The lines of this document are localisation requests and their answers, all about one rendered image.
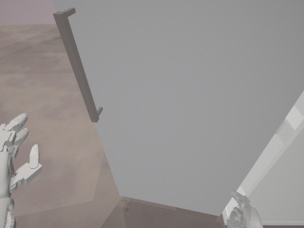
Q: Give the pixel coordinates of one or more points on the left robot forearm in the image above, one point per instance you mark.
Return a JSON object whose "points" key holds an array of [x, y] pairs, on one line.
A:
{"points": [[7, 219]]}

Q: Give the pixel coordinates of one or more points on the handle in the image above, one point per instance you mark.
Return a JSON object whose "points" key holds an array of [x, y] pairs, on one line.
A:
{"points": [[63, 25]]}

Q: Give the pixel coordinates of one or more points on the fridge door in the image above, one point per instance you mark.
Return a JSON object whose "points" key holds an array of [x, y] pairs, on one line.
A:
{"points": [[192, 91]]}

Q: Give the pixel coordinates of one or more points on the right robot hand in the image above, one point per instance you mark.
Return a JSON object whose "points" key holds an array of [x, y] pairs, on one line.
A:
{"points": [[249, 217]]}

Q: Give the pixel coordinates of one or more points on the left robot hand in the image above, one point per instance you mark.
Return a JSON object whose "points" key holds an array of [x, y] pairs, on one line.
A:
{"points": [[10, 141]]}

